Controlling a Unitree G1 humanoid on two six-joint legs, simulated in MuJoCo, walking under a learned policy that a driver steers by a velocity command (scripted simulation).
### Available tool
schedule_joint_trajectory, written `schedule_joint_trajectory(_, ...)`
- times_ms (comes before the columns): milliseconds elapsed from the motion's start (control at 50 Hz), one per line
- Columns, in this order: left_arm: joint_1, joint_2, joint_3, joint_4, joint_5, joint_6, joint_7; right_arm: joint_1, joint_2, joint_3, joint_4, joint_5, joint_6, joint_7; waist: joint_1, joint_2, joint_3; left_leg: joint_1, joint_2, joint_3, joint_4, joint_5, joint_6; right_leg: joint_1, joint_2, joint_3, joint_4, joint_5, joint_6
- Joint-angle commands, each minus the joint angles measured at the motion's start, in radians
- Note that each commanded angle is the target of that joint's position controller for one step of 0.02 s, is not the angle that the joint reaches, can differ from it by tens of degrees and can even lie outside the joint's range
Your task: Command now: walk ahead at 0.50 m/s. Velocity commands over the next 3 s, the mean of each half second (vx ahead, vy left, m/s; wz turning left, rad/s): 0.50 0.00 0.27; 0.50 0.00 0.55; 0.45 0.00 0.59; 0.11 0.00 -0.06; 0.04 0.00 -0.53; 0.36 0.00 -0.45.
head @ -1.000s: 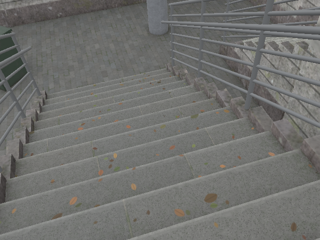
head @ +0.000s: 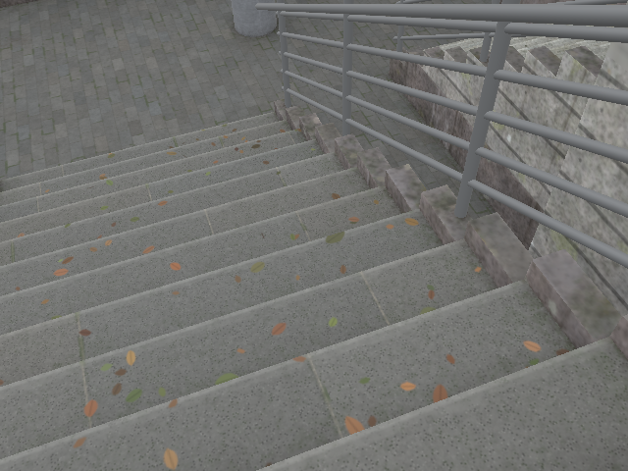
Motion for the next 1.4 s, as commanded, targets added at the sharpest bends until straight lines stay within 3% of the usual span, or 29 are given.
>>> schedule_joint_trajectory(20,0.31,0.163,0.045,0.054,0.003,0.032,0.02,-0.064,-0.118,-0.019,-0.148,0.018,-0.012,-0.027,0.137,-0.017,-0.161,-0.622,0.105,0.055,0.094,0.275,-0.003,0.568,-0.414,0.599,-0.255,-0.254,-0.276)
schedule_joint_trajectory(60,0.124,0.1,0.011,0.022,0.04,-0.015,0.02,-0.089,-0.109,-0.031,-0.157,-0.024,0.016,-0.045,0.034,0.022,0.021,-0.468,0.169,-0.039,-0.203,0.559,0.016,0.148,-0.364,0.55,-0.242,-0.118,-0.235)
schedule_joint_trajectory(120,0.21,0.095,0.01,0.093,0.026,-0.039,0.049,-0.087,-0.048,-0.043,-0.172,-0.06,0.014,-0.036,0.015,-0.095,0.031,-0.366,0.204,-0.008,-0.588,0.677,-0.021,0.054,-0.226,0.273,-0.231,0.258,-0.183)
schedule_joint_trajectory(180,0.289,0.143,0.026,0.136,0.054,-0.027,0.073,-0.086,-0.048,-0.047,-0.183,-0.034,0.017,-0.007,0.008,-0.075,-0.085,-0.37,0.176,-0.025,-0.59,0.797,-0.018,0.164,-0.273,0.259,-0.151,0.47,-0.205)
schedule_joint_trajectory(240,0.347,0.092,0.023,0.166,0.01,-0.033,0.081,-0.213,-0.078,-0.067,-0.221,-0.032,0.012,0.02,0.055,-0.061,-0.018,-0.533,0.146,-0.142,-0.788,1.023,0.041,0.279,-0.241,0.206,-0.105,0.217,-0.114)
schedule_joint_trajectory(320,0.365,0.05,0.001,0.18,0.007,-0.029,0.112,-0.339,-0.032,-0.057,-0.279,-0.054,0.017,0.048,0.085,-0.088,0.066,-0.364,0.099,-0.055,-1.008,1.336,0.034,0.112,-0.188,0.074,-0.035,-0.039,-0.09)
schedule_joint_trajectory(500,0.385,0.145,0.026,0.142,0.002,0.028,0.129,-0.48,-0.017,-0.028,-0.382,-0.024,0.019,0.107,0.181,-0.061,0.14,-0.276,0.12,0.106,-1.221,1.01,0.029,0.179,-0.278,0.097,0.323,0.149,-0.082)
schedule_joint_trajectory(560,0.318,0.176,0.034,0.144,-0.004,0.01,0.101,-0.121,-0.11,-0.076,-0.23,-0.029,0.016,0.073,-0.013,-0.022,-0.013,0.256,0.043,0.23,-1.387,1.128,0.118,0.102,-0.204,-0.035,0.815,0.514,-0.034)
schedule_joint_trajectory(580,0.379,0.121,0.035,0.151,0.02,-0.02,0.093,0.033,-0.212,-0.098,-0.163,-0.044,0.024,0.068,-0.04,0.215,-0.082,0.618,0.179,0.066,-1.228,1.595,0.216,-0.238,-0.072,-0.092,1.357,-0.199,0.041)
schedule_joint_trajectory(600,0.539,0.058,0.002,0.156,0.009,-0.05,0.06,0.087,-0.215,-0.08,-0.157,-0.05,0.028,0.074,-0.009,0.303,-0.32,0.928,0.335,-0.169,-0.979,1.629,0.375,-0.523,-0.029,0.032,1.631,-0.729,0.085)
schedule_joint_trajectory(620,0.428,0.144,0.019,0.079,-0.001,-0.06,0.059,0.109,-0.204,-0.087,-0.169,-0.013,0.047,0.069,-0.069,0.253,-0.428,0.936,0.382,-0.306,-1.115,1.331,0.436,-0.586,-0.055,0.084,1.558,-0.703,0.109)
schedule_joint_trajectory(640,0.251,0.118,0.008,-0.026,-0.038,-0.058,0.077,0.112,-0.255,-0.099,-0.138,-0.003,0.063,0.051,-0.077,0.221,-0.359,0.84,0.436,-0.491,-1.331,0.839,0.463,-0.707,-0.033,0.05,1.487,-0.598,0.116)
schedule_joint_trajectory(660,0.131,0.094,0.003,-0.056,-0.051,-0.039,0.106,0.025,-0.209,-0.085,-0.144,-0.025,0.065,0.037,-0.048,0.04,-0.183,0.614,0.443,-0.558,-1.434,0.564,0.411,-0.752,-0.065,0.051,1.441,-0.475,0.103)
schedule_joint_trajectory(700,0.187,0.148,0.029,-0.032,-0.015,-0.006,0.131,-0.258,-0.091,-0.03,-0.245,-0.069,0.013,0.042,0.129,-0.114,0.009,0.114,0.35,-0.431,-1.411,0.604,0.302,-0.539,-0.14,0.138,1.036,-0.099,0.061)
schedule_joint_trajectory(760,0.146,0.095,0.04,-0.072,0.071,-0.012,0.124,-0.293,-0.119,-0.043,-0.268,-0.036,-0.009,0.001,0.14,0.03,0.018,-0.156,0.153,-0.182,-1.389,0.929,0.257,-0.237,-0.123,0.078,0.529,0.11,0.113)
schedule_joint_trajectory(800,0.226,0.073,0.033,-0.053,0.043,-0.015,0.094,-0.213,-0.142,-0.05,-0.231,-0.058,0.004,-0.025,0.149,0.098,-0.125,-0.11,0.152,-0.177,-1.294,1.092,0.273,-0.093,-0.083,0.067,0.586,0.355,0.128)
schedule_joint_trajectory(880,-0.066,0.14,0.05,-0.178,0.026,-0.029,0.055,0.052,-0.078,-0.046,-0.17,-0.015,-0.005,-0.035,0.015,0.046,-0.004,0.275,0.193,-0.429,-1.16,0.66,0.294,-0.607,-0.102,0.234,0.333,0.37,0.064)
schedule_joint_trajectory(940,-0.13,0.073,0.03,-0.221,0.057,-0.052,0.018,-0.061,-0.098,-0.045,-0.21,-0.023,0.013,-0.064,0.015,0.049,0.037,-0.194,0.034,-0.26,-1.115,0.387,0.221,-0.081,-0.008,0.103,0.025,0.752,0.054)
schedule_joint_trajectory(1040,-0.068,0.088,0.039,-0.247,0.014,-0.023,0.022,-0.026,-0.095,-0.04,-0.221,-0.012,0.062,-0.093,0.004,0.121,0.045,0.001,0.033,-0.362,-0.856,0.466,0.189,0.021,-0.076,0.224,-0.175,0.562,0.045)
schedule_joint_trajectory(1080,0.126,0.111,0.065,-0.172,0.005,-0.027,0.022,-0.035,-0.079,-0.031,-0.208,-0.02,0.068,-0.091,0.084,0.088,0.021,0.006,-0.008,-0.35,-0.636,0.487,0.155,0.211,-0.112,0.188,-0.304,0.549,0.026)
schedule_joint_trajectory(1120,0.496,0.17,0.081,-0.03,0.026,-0.012,0.023,0.095,0.038,-0.009,-0.123,-0.025,0.032,-0.02,0.181,-0.167,-0.132,-0.441,-0.144,-0.212,-0.036,-0.093,0.059,0.811,-0.241,0.213,0.041,0.9,0.013)
schedule_joint_trajectory(1140,0.553,0.203,0.078,-0.002,0.008,-0.005,0.02,0.227,0.018,-0.012,-0.132,0.006,0.01,0.001,0.129,-0.374,-0.2,-0.701,-0.153,-0.164,0.312,-0.124,0.008,0.969,-0.323,0.321,0.172,0.872,-0.014)
schedule_joint_trajectory(1160,0.552,0.24,0.088,0.0,-0.015,0.012,0.012,0.242,-0.024,-0.012,-0.141,0.019,-0.005,0.0,0.12,-0.441,-0.236,-0.805,-0.102,-0.133,0.448,-0.032,-0.017,0.957,-0.398,0.446,0.095,0.701,-0.075)
schedule_joint_trajectory(1180,0.529,0.304,0.107,0.042,-0.025,0.022,0.013,0.107,-0.054,-0.012,-0.228,0.035,-0.008,-0.021,0.115,-0.429,-0.199,-0.9,-0.043,-0.019,0.454,0.107,-0.031,0.841,-0.506,0.658,-0.114,0.15,-0.181)
schedule_joint_trajectory(1200,0.411,0.152,0.062,0.024,-0.006,0.026,0.03,-0.063,-0.094,-0.029,-0.254,0.027,0.016,-0.04,0.108,-0.138,-0.047,-0.898,0.024,0.056,0.429,0.265,-0.019,0.61,-0.439,0.612,-0.266,-0.139,-0.157)
schedule_joint_trajectory(1220,0.287,0.098,0.031,0.0,0.036,0.012,0.036,-0.182,-0.125,-0.036,-0.283,0.032,0.042,-0.058,0.095,-0.046,0.068,-0.792,0.074,-0.007,0.298,0.404,0.014,0.331,-0.423,0.549,-0.266,-0.181,-0.177)
schedule_joint_trajectory(1240,0.21,0.061,0.011,0.004,0.039,-0.001,0.035,-0.18,-0.086,-0.031,-0.29,0.007,0.063,-0.066,0.056,-0.018,0.129,-0.715,0.093,-0.022,0.241,0.422,0.025,0.154,-0.371,0.47,-0.261,-0.167,-0.152)
schedule_joint_trajectory(1300,0.167,0.05,-0.003,0.035,0.043,-0.023,0.06,-0.14,-0.065,-0.051,-0.29,-0.036,0.036,-0.039,-0.014,-0.098,0.115,-0.591,0.102,-0.064,-0.237,0.776,0.039,0.023,-0.194,0.175,-0.218,0.135,-0.014)
schedule_joint_trajectory(1400,0.334,0.14,0.012,0.13,0.043,-0.017,0.106,-0.213,0.014,-0.037,-0.327,-0.044,0.025,0.022,0.027,-0.144,-0.019,-0.472,0.094,-0.049,-0.628,0.985,0.025,0.268,-0.273,0.121,-0.146,0.722,-0.064)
